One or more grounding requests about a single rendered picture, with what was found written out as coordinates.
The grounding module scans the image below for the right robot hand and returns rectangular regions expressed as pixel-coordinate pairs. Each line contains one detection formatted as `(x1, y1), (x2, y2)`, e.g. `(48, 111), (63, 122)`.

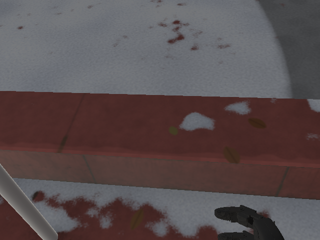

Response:
(214, 205), (285, 240)

